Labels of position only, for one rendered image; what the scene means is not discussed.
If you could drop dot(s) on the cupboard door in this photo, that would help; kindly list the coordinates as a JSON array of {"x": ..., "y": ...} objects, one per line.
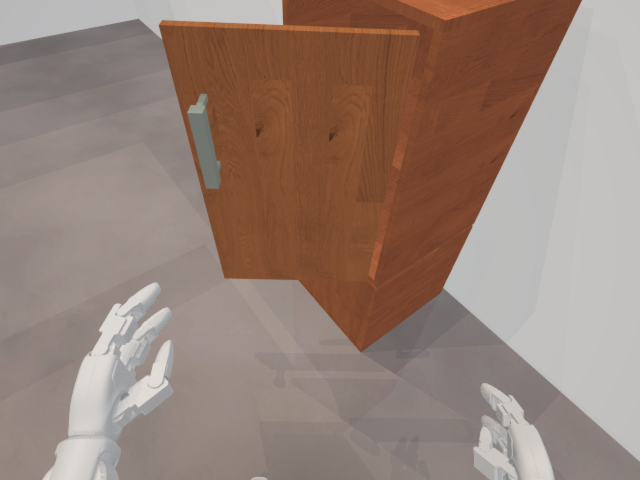
[{"x": 305, "y": 121}]

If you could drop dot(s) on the left robot forearm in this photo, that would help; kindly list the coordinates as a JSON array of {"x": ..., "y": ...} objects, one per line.
[{"x": 85, "y": 457}]

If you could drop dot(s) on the robot left hand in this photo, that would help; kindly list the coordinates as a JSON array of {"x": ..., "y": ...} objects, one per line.
[{"x": 107, "y": 372}]

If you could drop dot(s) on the robot right hand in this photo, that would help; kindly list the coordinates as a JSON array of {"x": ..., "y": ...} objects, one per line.
[{"x": 520, "y": 453}]

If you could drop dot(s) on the handle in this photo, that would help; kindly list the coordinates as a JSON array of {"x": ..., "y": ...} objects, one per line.
[{"x": 200, "y": 127}]

